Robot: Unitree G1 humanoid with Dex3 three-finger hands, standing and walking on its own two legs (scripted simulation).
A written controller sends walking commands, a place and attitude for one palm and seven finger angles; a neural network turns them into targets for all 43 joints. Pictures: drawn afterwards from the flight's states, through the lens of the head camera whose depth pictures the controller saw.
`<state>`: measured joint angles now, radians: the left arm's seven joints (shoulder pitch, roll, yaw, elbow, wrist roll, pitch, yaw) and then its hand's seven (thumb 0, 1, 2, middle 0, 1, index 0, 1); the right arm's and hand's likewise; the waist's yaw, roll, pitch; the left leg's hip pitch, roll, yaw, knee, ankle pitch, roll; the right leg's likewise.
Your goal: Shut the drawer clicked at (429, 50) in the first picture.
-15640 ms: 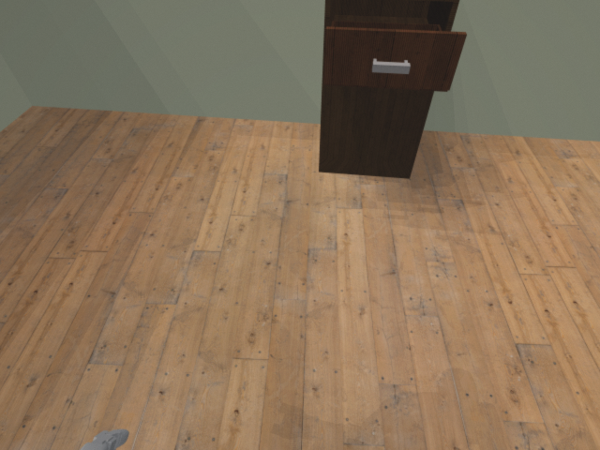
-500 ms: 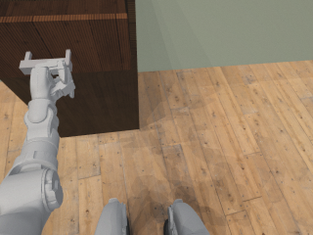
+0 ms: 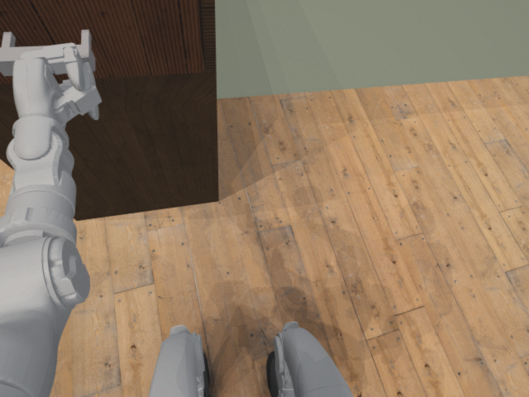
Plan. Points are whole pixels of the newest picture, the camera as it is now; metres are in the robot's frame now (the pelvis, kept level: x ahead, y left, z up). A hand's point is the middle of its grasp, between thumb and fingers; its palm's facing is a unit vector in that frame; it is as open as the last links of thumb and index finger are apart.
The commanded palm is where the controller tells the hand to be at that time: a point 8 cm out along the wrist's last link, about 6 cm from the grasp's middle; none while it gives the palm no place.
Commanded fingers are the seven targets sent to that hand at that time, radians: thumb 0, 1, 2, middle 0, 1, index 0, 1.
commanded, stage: push the drawer shut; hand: left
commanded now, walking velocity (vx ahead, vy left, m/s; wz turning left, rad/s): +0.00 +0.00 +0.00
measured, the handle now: (47, 48) +0.61 +0.25 +0.07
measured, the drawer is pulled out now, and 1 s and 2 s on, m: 0.01 0.00 0.00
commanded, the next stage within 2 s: pull the fist back off the drawer in 0.62 s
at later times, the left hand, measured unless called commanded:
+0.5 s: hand (80, 79) +0.56 +0.20 +0.07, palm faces +0.09 -0.99 -0.05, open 3.3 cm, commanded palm +0.59 +0.22 +0.07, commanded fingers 0.00 0.90 0.90 -1.40 -1.60 -1.40 -1.60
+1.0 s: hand (79, 77) +0.56 +0.21 +0.07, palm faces +0.09 -0.99 -0.05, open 3.5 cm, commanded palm +0.56 +0.21 +0.07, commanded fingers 0.00 0.90 0.90 -1.40 -1.60 -1.40 -1.60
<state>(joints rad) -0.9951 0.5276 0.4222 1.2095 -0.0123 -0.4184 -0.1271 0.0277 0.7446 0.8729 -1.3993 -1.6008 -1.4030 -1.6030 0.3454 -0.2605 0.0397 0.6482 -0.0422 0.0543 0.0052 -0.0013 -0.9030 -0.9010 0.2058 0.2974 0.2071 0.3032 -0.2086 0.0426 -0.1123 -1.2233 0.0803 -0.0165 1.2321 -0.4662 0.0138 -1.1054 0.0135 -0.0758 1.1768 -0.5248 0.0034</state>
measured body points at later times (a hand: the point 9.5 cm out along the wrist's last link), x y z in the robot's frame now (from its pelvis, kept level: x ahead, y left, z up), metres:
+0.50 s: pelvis -0.02 +0.00 -0.02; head +0.15 +0.05 +0.40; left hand +0.55 +0.26 +0.07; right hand -0.05 -0.26 -0.11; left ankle +0.05 +0.11 -0.63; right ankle +0.01 -0.13 -0.63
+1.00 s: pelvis -0.03 +0.01 -0.02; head +0.15 +0.05 +0.39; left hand +0.55 +0.26 +0.08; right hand -0.06 -0.25 -0.11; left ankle +0.05 +0.11 -0.63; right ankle +0.01 -0.13 -0.63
